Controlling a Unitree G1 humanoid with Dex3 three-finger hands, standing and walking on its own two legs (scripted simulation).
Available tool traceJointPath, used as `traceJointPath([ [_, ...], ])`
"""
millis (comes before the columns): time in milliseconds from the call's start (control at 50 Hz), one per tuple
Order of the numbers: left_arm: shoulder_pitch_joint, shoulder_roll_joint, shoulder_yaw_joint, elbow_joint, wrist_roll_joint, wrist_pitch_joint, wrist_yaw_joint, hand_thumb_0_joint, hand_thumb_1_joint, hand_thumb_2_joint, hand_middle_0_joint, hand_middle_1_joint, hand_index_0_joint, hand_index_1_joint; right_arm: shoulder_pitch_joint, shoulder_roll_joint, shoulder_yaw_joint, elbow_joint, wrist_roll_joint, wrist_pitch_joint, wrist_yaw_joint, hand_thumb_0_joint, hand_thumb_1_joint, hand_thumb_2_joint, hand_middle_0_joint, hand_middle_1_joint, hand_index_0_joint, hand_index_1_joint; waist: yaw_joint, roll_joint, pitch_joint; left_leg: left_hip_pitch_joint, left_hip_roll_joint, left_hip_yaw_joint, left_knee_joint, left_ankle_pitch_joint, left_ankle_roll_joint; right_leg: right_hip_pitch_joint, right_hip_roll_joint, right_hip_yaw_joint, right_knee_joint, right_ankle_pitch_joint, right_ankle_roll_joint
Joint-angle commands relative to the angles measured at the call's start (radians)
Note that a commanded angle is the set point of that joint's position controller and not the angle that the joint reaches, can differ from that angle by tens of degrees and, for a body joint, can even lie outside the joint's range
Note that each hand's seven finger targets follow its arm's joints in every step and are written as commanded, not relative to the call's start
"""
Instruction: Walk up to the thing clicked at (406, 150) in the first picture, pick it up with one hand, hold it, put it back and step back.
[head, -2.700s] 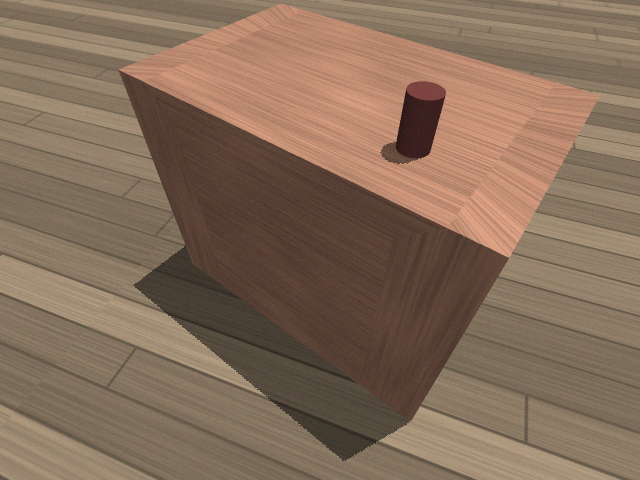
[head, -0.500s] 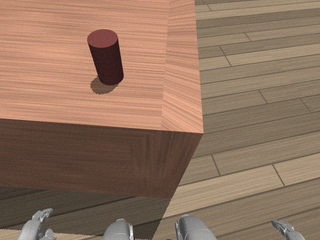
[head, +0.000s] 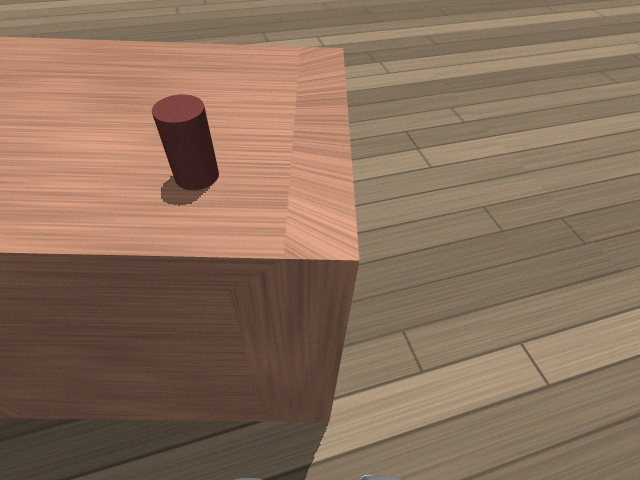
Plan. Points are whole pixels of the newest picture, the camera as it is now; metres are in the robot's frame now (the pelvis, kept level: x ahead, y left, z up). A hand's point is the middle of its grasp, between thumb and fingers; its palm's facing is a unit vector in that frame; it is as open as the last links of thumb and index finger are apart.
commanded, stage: walk up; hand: left
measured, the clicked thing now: (188, 144) +0.54 +0.22 +0.11
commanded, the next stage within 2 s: stand in 1.52 s
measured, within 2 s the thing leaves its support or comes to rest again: neither
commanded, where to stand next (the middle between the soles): +0.07 +0.00 m, yaw +1 degrees
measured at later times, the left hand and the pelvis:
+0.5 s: hand out of the picture +0.11 +0.26 -0.12, palm faces +0.00 -0.94 -0.34, open 7.4 cm; pelvis +0.02 +0.00 +0.03, yaw +0 degrees
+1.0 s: hand out of the picture +0.13 +0.25 -0.12, palm faces +0.00 -0.95 -0.31, open 7.4 cm; pelvis +0.03 +0.01 +0.03, yaw +0 degrees
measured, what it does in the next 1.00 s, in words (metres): stands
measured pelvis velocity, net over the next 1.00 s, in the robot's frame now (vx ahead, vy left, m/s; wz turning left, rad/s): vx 0.03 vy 0.01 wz -0.01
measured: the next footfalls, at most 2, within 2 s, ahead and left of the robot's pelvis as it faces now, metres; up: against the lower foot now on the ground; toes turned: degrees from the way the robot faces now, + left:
none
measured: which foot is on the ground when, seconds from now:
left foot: down 0.00-1.00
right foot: down 0.00-1.00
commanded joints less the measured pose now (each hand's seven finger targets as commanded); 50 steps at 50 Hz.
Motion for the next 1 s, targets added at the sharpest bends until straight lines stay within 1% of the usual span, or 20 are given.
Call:
traceJointPath([
  [0, 0.014, 0.214, 0.053, -0.023, 0.008, -0.042, 0.012, 0.000, 0.900, 0.900, -0.200, -0.300, -0.200, -0.300, -0.116, -0.306, -0.075, -0.086, 0.000, -0.037, -0.007, 0.000, -0.900, -0.900, 0.200, 0.300, 0.200, 0.300, 0.025, 0.187, -0.069, -0.062, 0.354, -0.415, -0.295, -0.085, 0.259, 0.050, -0.062, 0.035, -0.027, -0.144, -0.010],
  [20, 0.024, 0.199, 0.052, -0.003, 0.011, -0.048, 0.004, 0.000, 0.900, 0.900, -0.200, -0.300, -0.200, -0.300, -0.128, -0.269, -0.060, -0.083, -0.001, -0.032, -0.004, 0.000, -0.900, -0.900, 0.200, 0.300, 0.200, 0.300, 0.037, 0.167, -0.056, -0.097, 0.264, -0.285, -0.275, -0.117, 0.196, 0.097, -0.049, 0.042, -0.134, -0.094, -0.022],
  [40, 0.003, 0.193, 0.053, 0.009, 0.012, -0.053, -0.002, 0.000, 0.900, 0.900, -0.200, -0.300, -0.200, -0.300, -0.117, -0.244, -0.049, -0.076, 0.003, -0.028, -0.002, 0.000, -0.900, -0.900, 0.200, 0.300, 0.200, 0.300, 0.023, 0.142, -0.033, -0.105, 0.180, -0.202, -0.258, -0.122, 0.125, 0.109, -0.049, 0.066, -0.238, 0.000, -0.036],
  [60, -0.026, 0.205, 0.056, 0.012, 0.012, -0.055, -0.005, 0.000, 0.900, 0.900, -0.200, -0.300, -0.200, -0.300, -0.103, -0.230, -0.044, -0.065, 0.007, -0.024, 0.000, 0.000, -0.900, -0.900, 0.200, 0.300, 0.200, 0.300, 0.008, 0.130, 0.008, -0.140, 0.120, -0.155, -0.231, -0.150, 0.077, 0.103, -0.069, 0.120, -0.296, 0.001, -0.050],
  [80, -0.066, 0.214, 0.056, 0.007, 0.014, -0.057, -0.005, 0.000, 0.900, 0.900, -0.200, -0.300, -0.200, -0.300, -0.084, -0.225, -0.043, -0.050, 0.011, -0.019, 0.004, 0.000, -0.900, -0.900, 0.200, 0.300, 0.200, 0.300, -0.011, 0.118, 0.028, -0.158, 0.090, -0.146, -0.218, -0.187, 0.057, 0.078, -0.094, 0.178, -0.337, -0.092, -0.067],
  [100, -0.087, 0.217, 0.053, 0.012, 0.011, -0.055, -0.006, 0.000, 0.900, 0.900, -0.200, -0.300, -0.200, -0.300, -0.077, -0.225, -0.043, -0.031, 0.011, -0.015, 0.007, 0.000, -0.900, -0.900, 0.200, 0.300, 0.200, 0.300, -0.019, 0.135, 0.035, -0.108, 0.076, -0.143, -0.224, -0.232, 0.055, -0.006, -0.117, 0.217, -0.367, -0.244, -0.080],
  [120, -0.078, 0.211, 0.047, 0.027, 0.012, -0.053, -0.006, 0.000, 0.900, 0.900, -0.200, -0.300, -0.200, -0.300, -0.087, -0.231, -0.045, -0.022, 0.010, -0.009, 0.011, 0.000, -0.900, -0.900, 0.200, 0.300, 0.200, 0.300, -0.019, 0.150, 0.047, -0.067, 0.074, -0.151, -0.233, -0.283, 0.063, -0.073, -0.119, 0.224, -0.400, -0.352, -0.078],
  [140, -0.076, 0.211, 0.041, 0.034, 0.013, -0.052, -0.008, 0.000, 0.900, 0.900, -0.200, -0.300, -0.200, -0.300, -0.088, -0.226, -0.046, -0.018, 0.009, -0.009, 0.013, 0.000, -0.900, -0.900, 0.200, 0.300, 0.200, 0.300, -0.021, 0.126, 0.043, 0.002, 0.072, -0.147, -0.241, -0.274, 0.067, -0.124, -0.122, 0.223, -0.425, -0.355, -0.070],
  [160, -0.088, 0.199, 0.039, 0.045, 0.012, -0.053, -0.009, 0.000, 0.900, 0.900, -0.200, -0.300, -0.200, -0.300, -0.091, -0.224, -0.046, -0.015, 0.009, -0.008, 0.014, 0.000, -0.900, -0.900, 0.200, 0.300, 0.200, 0.300, -0.023, 0.113, 0.046, 0.003, 0.073, -0.148, -0.233, -0.247, 0.069, -0.105, -0.111, 0.207, -0.440, -0.318, -0.058],
  [180, -0.101, 0.198, 0.036, 0.048, 0.013, -0.056, -0.010, 0.000, 0.900, 0.900, -0.200, -0.300, -0.200, -0.300, -0.093, -0.212, -0.043, -0.011, 0.009, -0.013, 0.015, 0.000, -0.900, -0.900, 0.200, 0.300, 0.200, 0.300, -0.025, 0.086, 0.015, 0.025, 0.074, -0.138, -0.227, -0.173, 0.069, -0.072, -0.115, 0.197, -0.446, -0.239, -0.056],
  [240, -0.136, 0.189, 0.031, 0.072, 0.009, -0.063, -0.005, 0.000, 0.900, 0.900, -0.200, -0.300, -0.200, -0.300, -0.080, -0.201, -0.033, 0.019, 0.019, -0.027, 0.008, 0.000, -0.900, -0.900, 0.200, 0.300, 0.200, 0.300, -0.031, 0.036, -0.081, 0.070, 0.086, -0.131, -0.243, 0.042, 0.061, 0.064, -0.122, 0.157, -0.398, 0.083, -0.048],
  [260, -0.144, 0.184, 0.029, 0.080, 0.005, -0.063, -0.005, 0.000, 0.900, 0.900, -0.200, -0.300, -0.200, -0.300, -0.074, -0.202, -0.030, 0.028, 0.020, -0.030, 0.007, 0.000, -0.900, -0.900, 0.200, 0.300, 0.200, 0.300, -0.030, 0.031, -0.105, 0.075, 0.089, -0.138, -0.265, 0.049, 0.062, 0.085, -0.121, 0.145, -0.391, 0.120, -0.041],
  [300, -0.154, 0.183, 0.026, 0.094, 0.004, -0.061, -0.006, 0.000, 0.900, 0.900, -0.200, -0.300, -0.200, -0.300, -0.093, -0.204, -0.028, 0.037, 0.020, -0.029, 0.005, 0.000, -0.900, -0.900, 0.200, 0.300, 0.200, 0.300, -0.022, 0.014, -0.097, 0.065, 0.093, -0.145, -0.291, 0.016, 0.064, 0.098, -0.123, 0.137, -0.410, 0.071, -0.033],
  [340, -0.168, 0.172, 0.022, 0.112, 0.000, -0.059, -0.004, 0.000, 0.900, 0.900, -0.200, -0.300, -0.200, -0.300, -0.108, -0.201, -0.026, 0.054, 0.019, -0.028, 0.004, 0.000, -0.900, -0.900, 0.200, 0.300, 0.200, 0.300, -0.018, 0.020, -0.087, 0.082, 0.094, -0.127, -0.289, 0.115, 0.054, 0.115, -0.125, 0.127, -0.415, 0.139, -0.027],
  [380, -0.162, 0.172, 0.018, 0.133, -0.003, -0.061, -0.001, 0.000, 0.900, 0.900, -0.200, -0.300, -0.200, -0.300, -0.120, -0.207, -0.023, 0.065, 0.020, -0.031, 0.003, 0.000, -0.900, -0.900, 0.200, 0.300, 0.200, 0.300, -0.015, 0.037, -0.119, 0.117, 0.103, -0.124, -0.283, 0.237, 0.056, 0.152, -0.127, 0.106, -0.402, 0.289, -0.021],
  [480, -0.185, 0.161, 0.016, 0.161, -0.009, -0.055, 0.005, 0.000, 0.900, 0.900, -0.200, -0.300, -0.200, -0.300, -0.124, -0.203, -0.026, 0.099, 0.022, -0.028, -0.003, 0.000, -0.900, -0.900, 0.200, 0.300, 0.200, 0.300, -0.018, 0.047, -0.171, 0.162, 0.118, -0.114, -0.301, 0.352, 0.051, 0.231, -0.133, 0.076, -0.400, 0.402, -0.017],
  [680, -0.244, 0.155, 0.013, 0.209, -0.006, -0.042, 0.007, 0.000, 0.900, 0.900, -0.200, -0.300, -0.200, -0.300, -0.172, -0.186, -0.025, 0.136, 0.017, -0.022, -0.006, 0.000, -0.900, -0.900, 0.200, 0.300, 0.200, 0.300, -0.020, 0.063, -0.147, 0.184, 0.126, -0.110, -0.358, 0.363, 0.045, 0.255, -0.136, 0.061, -0.447, 0.401, -0.005],
  [780, -0.272, 0.152, 0.010, 0.219, -0.003, -0.041, 0.005, 0.000, 0.900, 0.900, -0.200, -0.300, -0.200, -0.300, -0.179, -0.184, -0.026, 0.153, 0.014, -0.019, -0.006, 0.000, -0.900, -0.900, 0.200, 0.300, 0.200, 0.300, -0.029, 0.065, -0.136, 0.174, 0.123, -0.106, -0.391, 0.315, 0.039, 0.270, -0.138, 0.065, -0.471, 0.385, 0.000],
  [900, -0.270, 0.149, 0.011, 0.236, -0.001, -0.040, 0.004, 0.000, 0.900, 0.900, -0.200, -0.300, -0.200, -0.300, -0.193, -0.184, -0.027, 0.161, 0.011, -0.021, -0.006, 0.000, -0.900, -0.900, 0.200, 0.300, 0.200, 0.300, -0.025, 0.076, -0.132, 0.182, 0.123, -0.110, -0.415, 0.289, 0.038, 0.269, -0.134, 0.061, -0.487, 0.352, 0.006],
  [980, -0.259, 0.148, 0.012, 0.244, 0.000, -0.041, 0.005, 0.000, 0.900, 0.900, -0.200, -0.300, -0.200, -0.300, -0.197, -0.180, -0.029, 0.160, 0.012, -0.018, -0.006, 0.000, -0.900, -0.900, 0.200, 0.300, 0.200, 0.300, -0.027, 0.067, -0.150, 0.214, 0.123, -0.104, -0.404, 0.314, 0.038, 0.266, -0.134, 0.055, -0.494, 0.368, 0.007],
])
